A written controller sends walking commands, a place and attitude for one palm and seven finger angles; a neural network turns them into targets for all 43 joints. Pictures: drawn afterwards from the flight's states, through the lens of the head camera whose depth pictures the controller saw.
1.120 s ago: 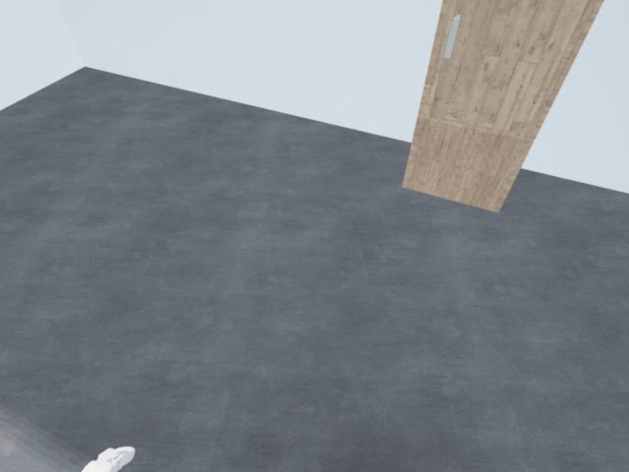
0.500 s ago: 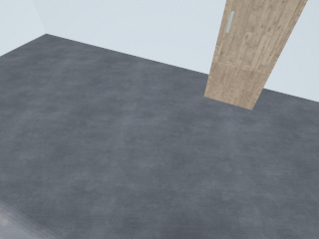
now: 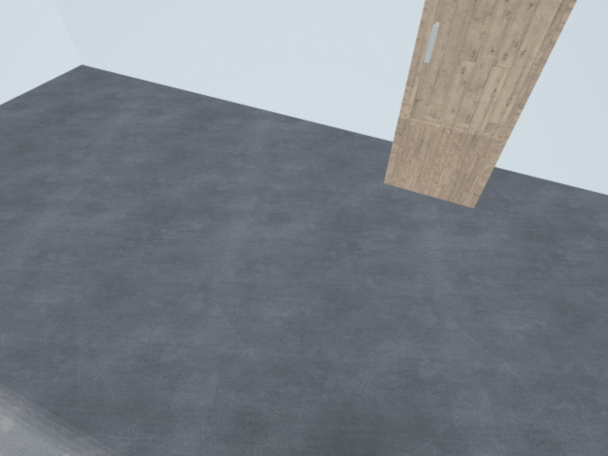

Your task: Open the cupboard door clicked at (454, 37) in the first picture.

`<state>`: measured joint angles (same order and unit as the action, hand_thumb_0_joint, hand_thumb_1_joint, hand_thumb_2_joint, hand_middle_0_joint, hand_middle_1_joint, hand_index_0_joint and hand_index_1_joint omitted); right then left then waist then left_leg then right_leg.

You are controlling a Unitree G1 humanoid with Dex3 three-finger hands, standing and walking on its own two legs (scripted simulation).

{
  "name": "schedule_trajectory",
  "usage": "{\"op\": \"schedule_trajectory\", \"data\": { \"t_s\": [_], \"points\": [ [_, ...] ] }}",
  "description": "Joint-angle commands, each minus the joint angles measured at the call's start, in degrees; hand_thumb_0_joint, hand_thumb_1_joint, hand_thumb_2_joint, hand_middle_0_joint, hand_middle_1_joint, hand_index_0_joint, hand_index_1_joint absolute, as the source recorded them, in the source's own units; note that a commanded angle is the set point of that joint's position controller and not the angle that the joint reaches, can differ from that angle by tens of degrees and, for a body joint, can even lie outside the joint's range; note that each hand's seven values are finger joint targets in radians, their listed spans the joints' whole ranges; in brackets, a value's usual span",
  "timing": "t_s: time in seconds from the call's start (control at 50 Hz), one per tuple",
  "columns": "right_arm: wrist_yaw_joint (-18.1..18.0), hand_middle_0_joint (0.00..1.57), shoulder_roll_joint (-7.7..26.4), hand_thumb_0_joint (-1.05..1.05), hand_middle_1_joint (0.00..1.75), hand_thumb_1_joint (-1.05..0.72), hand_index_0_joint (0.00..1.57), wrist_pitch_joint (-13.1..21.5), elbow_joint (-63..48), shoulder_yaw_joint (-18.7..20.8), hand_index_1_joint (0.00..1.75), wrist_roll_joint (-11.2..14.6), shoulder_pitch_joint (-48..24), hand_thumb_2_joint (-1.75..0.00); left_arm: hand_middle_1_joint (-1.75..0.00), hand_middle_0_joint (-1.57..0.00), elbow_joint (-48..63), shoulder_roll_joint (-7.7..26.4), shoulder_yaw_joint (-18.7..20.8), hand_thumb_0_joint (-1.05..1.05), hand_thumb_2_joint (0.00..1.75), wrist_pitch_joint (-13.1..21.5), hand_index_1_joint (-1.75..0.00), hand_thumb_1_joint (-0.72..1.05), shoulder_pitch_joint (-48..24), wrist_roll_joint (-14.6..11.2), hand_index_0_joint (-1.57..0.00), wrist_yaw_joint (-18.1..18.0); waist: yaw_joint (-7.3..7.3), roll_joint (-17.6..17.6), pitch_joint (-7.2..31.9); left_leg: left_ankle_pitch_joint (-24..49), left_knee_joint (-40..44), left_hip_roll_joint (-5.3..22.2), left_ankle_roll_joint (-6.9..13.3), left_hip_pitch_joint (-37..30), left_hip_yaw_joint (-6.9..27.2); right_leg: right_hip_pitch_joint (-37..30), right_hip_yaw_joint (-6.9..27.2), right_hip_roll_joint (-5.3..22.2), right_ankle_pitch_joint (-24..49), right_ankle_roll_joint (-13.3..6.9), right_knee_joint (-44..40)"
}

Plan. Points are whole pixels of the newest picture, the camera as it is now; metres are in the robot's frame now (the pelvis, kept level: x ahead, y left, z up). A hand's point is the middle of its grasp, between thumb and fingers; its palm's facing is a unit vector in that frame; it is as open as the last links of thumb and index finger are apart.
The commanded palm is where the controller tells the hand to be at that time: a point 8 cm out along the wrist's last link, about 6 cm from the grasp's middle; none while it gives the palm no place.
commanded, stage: look at it before walking up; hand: left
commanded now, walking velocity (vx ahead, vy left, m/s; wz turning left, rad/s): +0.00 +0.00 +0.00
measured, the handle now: (432, 42) +1.49 -0.39 -0.04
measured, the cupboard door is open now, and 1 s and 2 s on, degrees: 0 0 0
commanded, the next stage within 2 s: walk to a spot facing it in 0.42 s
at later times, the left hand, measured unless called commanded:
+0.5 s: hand out of the picture +0.08 +0.25 -0.16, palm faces -0.03 -0.94 -0.34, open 7.4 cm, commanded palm none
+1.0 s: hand out of the picture +0.13 +0.14 -0.18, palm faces -0.11 -0.97 -0.23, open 7.4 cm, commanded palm none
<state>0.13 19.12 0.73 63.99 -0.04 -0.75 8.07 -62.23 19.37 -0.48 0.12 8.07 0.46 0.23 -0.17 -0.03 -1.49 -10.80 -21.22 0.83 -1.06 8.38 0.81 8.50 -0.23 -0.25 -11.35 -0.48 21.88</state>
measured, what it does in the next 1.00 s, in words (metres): walks ahead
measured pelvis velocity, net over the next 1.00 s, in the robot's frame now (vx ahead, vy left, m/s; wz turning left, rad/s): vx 0.10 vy -0.05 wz -0.20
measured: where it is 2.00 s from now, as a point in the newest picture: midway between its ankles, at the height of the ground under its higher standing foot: (345, 389)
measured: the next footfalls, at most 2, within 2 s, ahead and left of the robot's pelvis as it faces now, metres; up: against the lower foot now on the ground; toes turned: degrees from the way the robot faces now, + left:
left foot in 1.36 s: +0.44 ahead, +0.01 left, +0.00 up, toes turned -13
right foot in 2.00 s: +0.59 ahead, -0.28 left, +0.00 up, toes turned -47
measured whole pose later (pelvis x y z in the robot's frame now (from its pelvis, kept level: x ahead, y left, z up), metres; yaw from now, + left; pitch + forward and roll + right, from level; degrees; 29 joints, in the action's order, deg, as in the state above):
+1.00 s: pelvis +0.10 -0.05 -0.02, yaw -12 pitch -1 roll +0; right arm 0.4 13.4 -0.3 63.2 2.2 -1.4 16.2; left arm -58.1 10.6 2.0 2.7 20.4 0.9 0.6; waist -2.5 -1.7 -2.6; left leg -24.5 -64.1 5.6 -1.3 22.0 -3.5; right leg 13.1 -4.1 -2.2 -20.4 -4.2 33.8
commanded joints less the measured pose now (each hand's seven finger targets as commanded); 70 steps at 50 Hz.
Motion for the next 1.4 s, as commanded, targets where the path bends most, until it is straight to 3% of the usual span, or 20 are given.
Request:
{"op": "schedule_trajectory", "data": {
  "t_s": [0.0,0.5,0.54,0.6,0.68,0.72,0.76,0.82,0.84,0.86,0.88,0.96,1.06,1.24,1.26,1.3,1.32,1.34,1.36,1.38],
  "points": [
    [-0.7,0.2,11.9,0.0,0.3,-0.9,0.2,1.2,-3.7,2.1,0.3,0.2,-3.1,-0.9,-0.3,-0.2,3.6,12.1,2.4,0.0,0.9,1.3,-0.3,0.9,-2.4,0.2,-0.2,-0.8,0.13,0.2,1.7,3.0,3.5,5.7,2.4,0.4,5.1,1.5,6.9,7.1,0.2,-1.4,-5.1],
    [-0.8,0.2,12.3,0.0,0.3,-0.9,0.2,1.3,-3.7,2.1,0.3,0.3,-4.1,-0.9,-0.3,-0.2,3.2,12.1,2.3,0.0,0.9,1.6,-0.3,0.9,-2.0,0.2,-0.2,-0.9,0.11,0.4,4.1,9.5,3.1,6.2,2.4,-2.5,4.4,-0.9,6.2,7.4,9.6,-1.2,-3.8],
    [-0.7,0.2,6.0,0.0,0.3,-0.9,0.2,0.5,-2.3,0.7,0.3,-0.1,-1.1,-0.9,-0.3,-0.2,1.9,5.8,1.1,0.0,0.9,0.4,-0.3,0.9,1.3,0.1,-0.2,-1.0,0.16,0.0,4.3,3.7,1.7,6.1,1.3,-3.1,2.5,0.4,6.5,6.5,3.4,-0.6,-3.0],
    [-0.6,0.2,6.1,0.0,0.3,-0.9,0.2,-0.3,-3.1,1.5,0.3,-0.5,1.3,-0.9,-0.3,-0.2,3.0,5.6,1.8,0.0,0.9,-0.9,-0.3,0.9,3.2,0.7,-0.2,-0.1,0.26,0.5,-0.7,-13.5,1.5,6.6,1.9,-0.1,1.9,7.1,8.4,4.4,-13.5,-1.4,-2.2],
    [-0.8,0.2,9.8,0.0,0.3,-0.9,0.2,-0.1,-5.0,3.6,0.3,-0.5,4.6,-0.9,-0.3,-0.2,6.5,4.0,2.9,0.0,0.9,-0.8,-0.3,0.9,4.6,0.9,-0.2,1.1,1.2,-6.5,-5.6,-27.6,6.7,13.8,6.5,-1.3,9.8,18.6,4.1,-1.1,-17.2,-1.3,11.2],
    [-1.0,0.2,10.3,0.0,0.3,-0.9,0.2,0.9,-5.5,4.5,0.3,-0.4,6.7,-0.9,-0.3,-0.2,8.9,1.9,3.3,0.0,0.9,-0.3,-0.3,0.9,2.0,0.8,-0.2,1.6,2.36,-10.3,-6.0,-19.8,9.9,20.6,10.9,-4.9,13.2,24.1,-0.3,0.5,-16.9,-0.2,23.3],
    [-1.1,0.2,8.9,0.0,0.3,-0.9,0.2,1.6,-5.5,4.7,0.3,-0.5,8.3,-0.9,-0.3,-0.2,10.5,1.2,3.7,0.0,0.9,0.3,-0.3,0.9,0.3,0.8,-0.2,2.0,2.75,-8.7,-5.5,-8.7,7.3,21.6,11.5,-7.3,9.8,25.8,-0.1,3.3,-18.8,0.0,24.1],
    [-1.2,0.2,6.9,0.0,0.3,-0.9,0.2,1.7,-6.6,4.3,0.3,-0.9,3.8,-0.9,-0.3,-0.2,7.6,-1.3,4.3,0.0,0.9,0.9,-0.3,0.9,10.4,0.9,-0.2,2.4,-2.87,-6.1,-1.9,-1.4,-5.6,16.4,6.2,2.6,-2.7,6.3,-4.2,2.4,-10.3,-0.5,11.8],
    [-0.9,0.2,5.1,0.0,0.3,-0.9,0.2,1.6,-7.3,4.0,0.3,-0.6,2.5,-0.9,-0.3,-0.2,4.7,0.7,4.9,0.0,0.9,1.4,-0.3,0.9,19.4,1.1,-0.2,2.1,-6.82,2.3,1.5,-3.4,-20.0,11.2,3.2,9.6,-8.3,-5.7,-2.8,1.5,-5.1,-1.1,4.4],
    [-0.3,0.2,0.1,0.0,0.3,-0.9,0.2,1.8,-10.1,2.8,0.3,0.2,0.8,-0.9,-0.3,-0.2,2.6,8.3,6.5,0.0,0.9,2.3,-0.3,0.9,26.7,1.6,-0.2,0.8,-9.09,24.2,2.4,-19.9,-39.1,3.1,-0.5,28.5,-12.9,-15.1,24.0,16.9,-7.7,-6.7,-5.3],
    [-0.1,0.2,0.6,0.0,0.3,-0.9,0.2,2.3,-12.7,2.7,0.3,-0.2,-3.7,-0.9,-0.3,-0.2,2.2,8.5,6.3,0.0,0.9,2.4,-0.3,0.9,29.3,0.3,-0.2,-0.3,-9.51,18.8,1.4,-23.4,-46.2,2.3,-0.1,33.7,-5.8,-14.2,36.5,21.7,-3.0,-10.7,-10.1],
    [0.2,0.2,-0.5,0.0,0.3,-0.9,0.2,2.5,-10.0,3.4,0.3,-0.6,-2.2,-0.9,-0.3,-0.2,4.8,1.9,4.9,0.0,0.9,3.4,-0.3,0.9,18.9,0.7,-0.2,-1.0,-3.38,2.3,-3.6,-10.1,-47.3,7.4,-0.4,31.7,-1.3,-4.2,25.9,18.1,1.5,-12.9,-8.5],
    [0.9,0.2,-3.8,0.0,0.3,-0.9,0.2,1.2,-9.5,3.6,0.3,-0.5,0.3,-0.9,-0.3,-0.2,3.3,-0.2,4.4,0.0,0.9,4.6,-0.3,0.9,19.7,0.9,-0.2,-1.0,-0.67,3.9,-2.3,-1.9,-41.3,6.5,-2.3,30.9,-3.8,-3.8,14.6,12.4,12.9,-10.1,-8.8],
    [1.7,0.2,-6.1,0.0,0.3,-0.9,0.2,2.3,-14.0,3.1,0.3,-0.1,-8.9,-0.9,-0.3,-0.2,1.0,-1.9,4.0,0.0,0.9,4.4,-0.3,0.9,22.1,1.1,-0.2,-2.0,-3.07,8.4,-5.2,1.4,-20.0,3.9,-0.5,24.7,-7.1,-6.3,11.7,10.4,24.4,-8.1,-6.9],
    [1.6,0.2,-5.8,0.0,0.3,-0.9,0.2,2.6,-13.8,3.2,0.3,-0.1,-7.9,-0.9,-0.3,-0.2,0.9,-1.5,4.2,0.0,0.9,4.3,-0.3,0.9,21.8,1.2,-0.2,-2.1,-2.6,8.7,-4.6,0.2,-17.8,3.1,0.1,21.1,-7.5,-6.3,11.6,10.8,27.4,-8.0,-5.1],
    [0.6,0.2,-4.0,0.0,0.3,-0.9,0.2,3.2,-10.7,3.8,0.3,-0.3,2.3,-0.9,-0.3,-0.2,1.5,-0.3,4.8,0.0,0.9,4.4,-0.3,0.9,19.1,0.9,-0.2,-2.1,2.37,7.4,0.1,2.3,-11.2,0.5,1.4,7.4,-8.4,-4.6,9.3,9.0,36.3,-6.7,4.9],
    [0.0,0.2,-1.7,0.0,0.3,-0.9,0.2,3.4,-8.0,4.4,0.3,-0.6,10.6,-0.9,-0.3,-0.2,1.7,-0.9,4.9,0.0,0.9,4.4,-0.3,0.9,19.1,0.6,-0.2,-2.0,5.46,5.0,4.3,4.7,-9.2,1.5,2.3,-5.2,-6.7,0.8,8.4,6.9,33.2,-5.4,15.1],
    [-0.7,0.2,4.1,0.0,0.3,-0.9,0.2,3.6,-6.0,5.8,0.3,-1.4,18.7,-0.9,-0.3,-0.2,2.3,-3.5,4.9,0.0,0.9,4.3,-0.3,0.9,21.3,-0.1,-0.2,-1.5,7.65,-5.9,11.9,4.8,-8.2,13.2,5.6,-19.5,6.9,11.0,4.5,1.8,14.7,-3.3,30.0],
    [-0.7,0.2,8.9,0.0,0.3,-0.9,0.2,3.4,-5.4,6.8,0.3,-1.3,22.9,-0.9,-0.3,-0.2,3.3,-6.3,4.2,0.0,0.9,4.1,-0.3,0.9,23.7,-0.4,-0.2,-0.8,6.53,-19.9,15.4,2.4,0.6,27.5,10.8,-24.3,26.3,21.4,0.7,-3.8,-20.4,-1.8,49.1],
    [-0.8,0.2,6.5,0.0,0.3,-0.9,0.2,2.8,-6.3,5.9,0.3,-0.7,19.3,-0.9,-0.3,-0.2,4.2,-4.7,4.5,0.0,0.9,4.1,-0.3,0.9,19.6,0.1,-0.2,-1.1,5.81,-12.2,10.3,-6.9,6.5,28.7,12.3,-16.2,29.1,23.8,4.2,-0.6,-19.9,-2.7,54.8]
  ]
}}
